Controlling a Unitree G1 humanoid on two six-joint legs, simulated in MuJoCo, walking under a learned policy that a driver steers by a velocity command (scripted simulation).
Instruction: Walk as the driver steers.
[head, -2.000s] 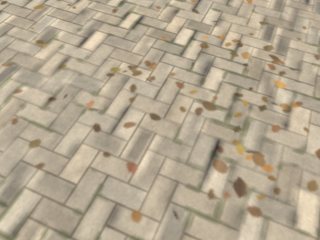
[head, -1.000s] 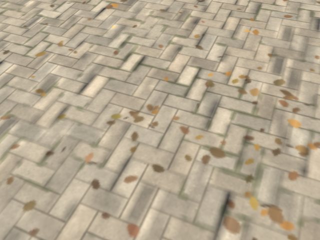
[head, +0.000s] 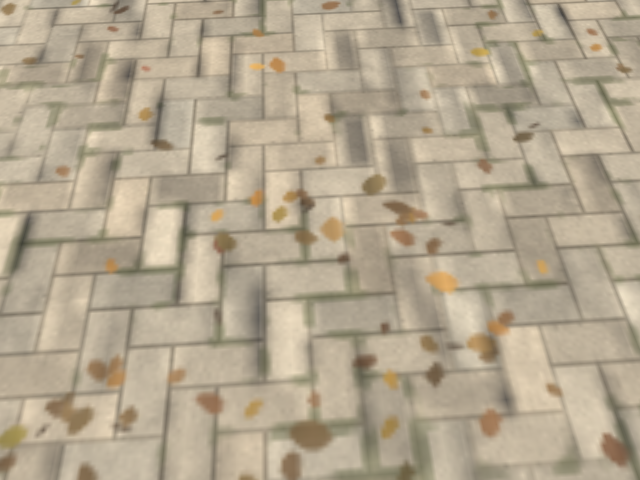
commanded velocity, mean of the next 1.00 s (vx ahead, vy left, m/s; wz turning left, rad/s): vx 0.05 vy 0.00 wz -0.28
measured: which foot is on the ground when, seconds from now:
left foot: up 0.00-0.52, down 0.54-1.00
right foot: down 0.00-0.54, up 0.56-0.80, down 0.82-1.00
